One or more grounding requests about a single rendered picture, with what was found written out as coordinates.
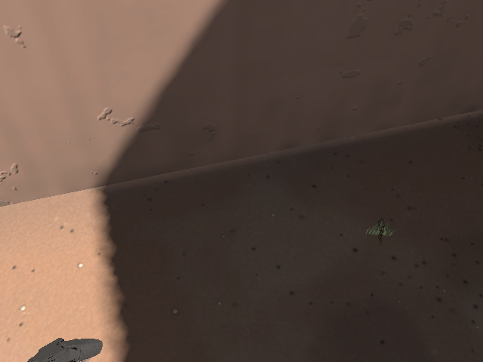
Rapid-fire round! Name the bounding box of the robot left hand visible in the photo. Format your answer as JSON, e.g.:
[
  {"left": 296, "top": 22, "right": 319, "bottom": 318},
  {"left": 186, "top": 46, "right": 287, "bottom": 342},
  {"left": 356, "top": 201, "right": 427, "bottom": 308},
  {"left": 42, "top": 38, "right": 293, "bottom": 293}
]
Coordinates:
[{"left": 27, "top": 338, "right": 103, "bottom": 362}]

